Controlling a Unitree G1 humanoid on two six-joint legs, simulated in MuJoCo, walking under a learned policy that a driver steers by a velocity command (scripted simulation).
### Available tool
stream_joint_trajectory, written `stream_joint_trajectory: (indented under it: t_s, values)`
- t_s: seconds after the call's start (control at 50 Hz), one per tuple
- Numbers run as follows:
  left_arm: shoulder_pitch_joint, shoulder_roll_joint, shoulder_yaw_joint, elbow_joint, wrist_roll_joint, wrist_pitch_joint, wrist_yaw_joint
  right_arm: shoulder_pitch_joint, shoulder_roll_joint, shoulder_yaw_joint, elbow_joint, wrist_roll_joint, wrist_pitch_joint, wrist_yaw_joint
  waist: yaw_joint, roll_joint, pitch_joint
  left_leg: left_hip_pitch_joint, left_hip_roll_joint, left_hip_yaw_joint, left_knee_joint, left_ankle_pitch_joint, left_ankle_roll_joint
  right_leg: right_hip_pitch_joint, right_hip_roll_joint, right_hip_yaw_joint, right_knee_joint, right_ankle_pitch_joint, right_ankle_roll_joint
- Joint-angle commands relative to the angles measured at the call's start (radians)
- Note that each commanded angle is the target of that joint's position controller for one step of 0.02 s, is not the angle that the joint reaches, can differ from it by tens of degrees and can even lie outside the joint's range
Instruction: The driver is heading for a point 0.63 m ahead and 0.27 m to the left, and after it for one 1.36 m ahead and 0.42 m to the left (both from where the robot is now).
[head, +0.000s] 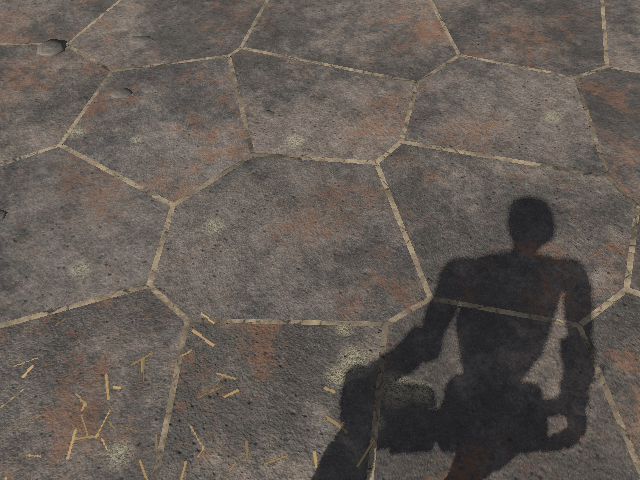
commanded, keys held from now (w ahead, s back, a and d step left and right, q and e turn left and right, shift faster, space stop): no key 0.26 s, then w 0.66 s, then w+q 0.08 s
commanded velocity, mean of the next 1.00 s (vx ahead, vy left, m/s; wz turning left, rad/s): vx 0.27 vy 0.00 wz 0.01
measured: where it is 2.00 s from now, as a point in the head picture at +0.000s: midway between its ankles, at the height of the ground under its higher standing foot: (261, 361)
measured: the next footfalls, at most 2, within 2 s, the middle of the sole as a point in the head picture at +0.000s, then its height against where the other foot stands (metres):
left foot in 0.10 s outside the picture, level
right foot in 1.04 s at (340, 440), level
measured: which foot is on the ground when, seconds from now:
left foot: up 0.00-0.08, down 0.10-1.00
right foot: down 0.00-0.58, up 0.60-1.00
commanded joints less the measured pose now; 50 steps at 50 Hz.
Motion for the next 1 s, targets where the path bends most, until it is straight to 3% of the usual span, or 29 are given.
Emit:
stream_joint_trajectory:
  t_s: [0.02,0.06,0.08,0.1,0.12,0.14,0.16,0.18,0.2,0.26,0.28,0.34,0.38,0.44,0.46,0.48,0.52,0.54,0.56,0.58,0.6,0.62,0.64,0.66,0.68,0.74,0.86,0.94,1.0]
  values:
    - [-0.014,0.155,0.041,-0.061,0.006,-0.014,0.023,0.086,-0.08,-0.025,-0.024,-0.001,0.01,-0.017,0.014,-0.169,-0.158,0.299,-0.019,0.06,-0.329,0.136,-0.023,-0.005,-0.246,0.145,-0.153,0.318,-0.144]
    - [-0.008,0.132,0.036,-0.047,-0.008,-0.009,0.018,0.106,-0.077,-0.032,-0.012,-0.002,0.018,-0.012,-0.004,-0.155,-0.155,0.381,-0.034,0.063,-0.468,0.222,0.002,0.002,-0.251,0.179,-0.165,0.08,-0.114]
    - [-0.008,0.108,0.029,-0.041,-0.014,-0.006,0.014,0.091,-0.077,-0.034,-0.013,-0.016,0.024,-0.009,-0.01,-0.132,-0.12,0.418,-0.034,0.063,-0.55,0.258,0.02,-0.021,-0.233,0.191,-0.177,-0.076,-0.074]
    - [0.019,0.092,0.025,-0.028,-0.009,-0.006,0.009,0.074,-0.093,-0.038,-0.022,-0.034,0.027,-0.006,-0.003,-0.11,-0.079,0.447,-0.007,0.034,-0.581,0.278,0.038,-0.051,-0.209,0.204,-0.188,-0.22,-0.027]
    - [0.03,0.085,0.023,-0.022,-0.001,-0.005,0.006,0.074,-0.117,-0.042,-0.034,-0.036,0.028,-0.005,0.003,-0.094,-0.047,0.467,0.037,0.0,-0.604,0.28,0.06,-0.077,-0.183,0.202,-0.176,-0.337,0.009]
    - [0.072,0.1,0.033,-0.023,-0.001,-0.007,0.005,0.069,-0.177,-0.06,-0.03,-0.021,0.028,-0.004,0.048,-0.007,-0.016,0.476,0.042,0.01,-0.574,0.249,0.084,-0.111,-0.139,0.181,-0.183,-0.357,0.034]
    - [0.056,0.12,0.04,-0.026,-0.011,0.0,0.013,0.061,-0.171,-0.071,-0.013,-0.013,0.026,0.003,0.035,0.036,0.018,0.371,0.001,0.034,-0.595,0.094,0.089,-0.045,-0.111,0.13,-0.17,-0.311,0.048]
    - [0.021,0.142,0.046,-0.033,-0.015,0.005,0.022,0.048,-0.136,-0.067,-0.009,-0.014,0.017,0.006,0.021,0.03,0.043,0.327,-0.016,0.035,-0.621,0.087,0.076,-0.01,-0.112,0.119,-0.146,-0.285,0.05]
    - [0.014,0.125,0.045,-0.036,-0.013,0.009,0.029,0.036,-0.114,-0.061,-0.005,-0.019,0.009,0.007,0.026,0.038,0.031,0.33,-0.011,0.032,-0.638,0.13,0.067,0.014,-0.114,0.112,-0.127,-0.256,0.048]
    - [0.057,0.102,0.046,-0.017,-0.005,0.016,0.032,0.027,-0.113,-0.064,0.01,-0.011,-0.01,0.012,0.044,0.061,-0.003,0.35,-0.011,0.027,-0.634,0.225,0.066,0.086,-0.094,0.074,-0.069,-0.127,0.054]
    - [0.069,0.103,0.048,-0.008,-0.007,0.016,0.033,0.041,-0.115,-0.066,0.02,-0.008,-0.011,0.012,0.043,0.048,-0.029,0.351,-0.021,0.034,-0.634,0.16,0.073,0.109,-0.084,0.061,-0.054,-0.164,0.051]
    - [0.075,0.132,0.063,-0.01,-0.03,0.02,0.039,0.043,-0.142,-0.075,0.019,0.009,-0.013,0.007,0.046,0.006,0.011,0.274,-0.053,0.044,-0.6,-0.163,0.125,0.07,-0.074,0.057,-0.006,-0.452,0.015]
    - [0.118,0.137,0.068,-0.008,-0.046,-0.002,0.041,0.048,-0.133,-0.07,0.008,0.021,-0.039,0.006,0.058,-0.027,0.07,0.19,-0.045,0.019,-0.564,-0.244,0.159,0.053,-0.116,0.124,-0.005,-0.56,-0.027]
    - [0.227,0.185,0.084,0.013,-0.05,-0.047,0.039,-0.017,-0.105,-0.059,-0.033,0.031,-0.096,0.018,0.101,-0.137,0.086,0.008,-0.076,0.068,-0.367,-0.059,0.164,0.191,-0.256,0.369,-0.087,-0.546,-0.128]
    - [0.247,0.223,0.094,0.016,-0.045,-0.055,0.035,-0.04,-0.091,-0.053,-0.054,0.033,-0.111,0.028,0.097,-0.211,0.081,-0.054,-0.083,0.103,-0.279,0.029,0.156,0.241,-0.348,0.513,-0.125,-0.487,-0.182]
    - [0.246,0.225,0.094,0.009,-0.046,-0.061,0.035,-0.07,-0.107,-0.055,-0.066,0.03,-0.122,0.038,0.101,-0.217,0.085,-0.104,-0.076,0.098,-0.243,0.013,0.157,0.272,-0.391,0.573,-0.128,-0.354,-0.21]
    - [0.231,0.217,0.091,0.002,-0.05,-0.063,0.033,-0.089,-0.099,-0.051,-0.072,0.023,-0.133,0.058,0.086,-0.218,0.063,-0.145,-0.07,0.097,-0.266,-0.201,0.165,0.34,-0.418,0.546,-0.078,-0.075,-0.197]
    - [0.202,0.219,0.091,-0.006,-0.056,-0.052,0.033,-0.054,-0.096,-0.051,-0.055,0.027,-0.134,0.067,0.059,-0.196,0.037,-0.048,-0.07,0.111,-0.373,-0.153,0.17,0.305,-0.4,0.478,-0.056,-0.025,-0.159]
    - [0.128,0.229,0.093,-0.025,-0.063,-0.037,0.034,0.051,-0.1,-0.057,-0.007,0.031,-0.131,0.073,-0.003,-0.173,-0.003,0.204,-0.088,0.14,-0.54,0.022,0.175,0.174,-0.341,0.359,-0.023,-0.021,-0.098]
    - [0.059,0.228,0.09,-0.048,-0.061,-0.03,0.035,0.179,-0.133,-0.075,0.052,0.024,-0.12,0.069,-0.062,-0.117,-0.043,0.5,-0.099,0.097,-0.605,0.144,0.18,-0.016,-0.247,0.229,0.086,0.046,-0.034]
    - [0.012,0.159,0.072,-0.083,-0.044,-0.039,0.037,0.334,-0.258,-0.113,0.082,0.012,-0.11,0.059,-0.114,0.172,-0.076,0.707,0.106,-0.266,-0.741,0.173,0.261,-0.249,-0.091,0.023,0.497,0.007,0.067]
    - [0.038,0.136,0.064,-0.098,-0.036,-0.063,0.038,0.39,-0.276,-0.104,0.083,-0.003,-0.109,0.069,-0.098,0.325,-0.126,0.81,0.282,-0.628,-0.825,0.32,0.375,-0.426,-0.021,0.08,0.688,-0.397,0.085]
    - [0.047,0.176,0.074,-0.082,-0.046,-0.073,0.032,0.296,-0.201,-0.078,0.056,-0.003,-0.107,0.068,-0.051,0.162,-0.042,0.793,0.289,-0.538,-0.775,0.36,0.372,-0.523,-0.087,0.13,0.786,-0.397,0.067]
    - [0.044,0.173,0.073,-0.072,-0.054,-0.075,0.027,0.233,-0.164,-0.067,0.037,0.003,-0.104,0.066,-0.025,0.081,-0.001,0.75,0.246,-0.395,-0.76,0.419,0.334,-0.539,-0.124,0.116,0.79,-0.305,0.05]
    - [0.035,0.152,0.071,-0.061,-0.055,-0.071,0.027,0.188,-0.167,-0.063,0.027,0.004,-0.098,0.067,-0.007,0.018,0.012,0.706,0.205,-0.289,-0.783,0.457,0.299,-0.522,-0.155,0.09,0.739,-0.213,0.043]
    - [0.015,0.13,0.075,-0.055,-0.043,-0.054,0.021,0.197,-0.123,-0.042,0.05,0.0,-0.083,0.062,0.011,0.072,0.021,0.627,0.122,-0.104,-0.839,0.633,0.234,-0.418,-0.181,0.036,0.599,-0.051,0.053]
    - [-0.228,0.089,0.053,-0.143,-0.04,-0.057,0.009,0.192,-0.174,-0.046,0.077,0.005,-0.079,0.026,-0.011,0.052,0.071,0.528,0.066,0.026,-0.934,0.601,0.22,-0.293,-0.131,-0.021,0.192,0.196,0.083]
    - [-0.337,0.112,0.048,-0.186,-0.047,-0.065,-0.009,0.235,-0.177,-0.051,0.119,0.018,-0.082,0.029,-0.025,0.049,0.106,0.572,0.114,0.009,-0.936,0.575,0.247,-0.24,-0.12,-0.012,0.077,0.213,0.058]
    - [-0.287,0.167,0.066,-0.189,-0.043,-0.08,-0.016,0.209,-0.204,-0.061,0.125,0.019,-0.071,0.03,0.037,0.065,0.051,0.667,0.144,-0.019,-0.805,0.857,0.237,-0.13,-0.084,-0.01,0.033,0.103,0.012]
